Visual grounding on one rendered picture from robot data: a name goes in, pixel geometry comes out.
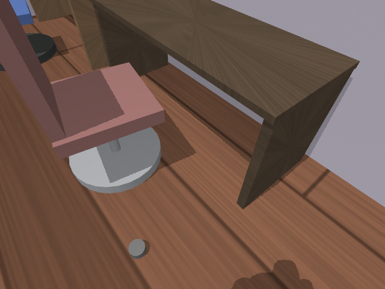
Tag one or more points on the tin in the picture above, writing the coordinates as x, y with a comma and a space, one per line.
137, 248

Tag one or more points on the office chair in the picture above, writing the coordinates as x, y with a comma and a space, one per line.
43, 45
101, 120

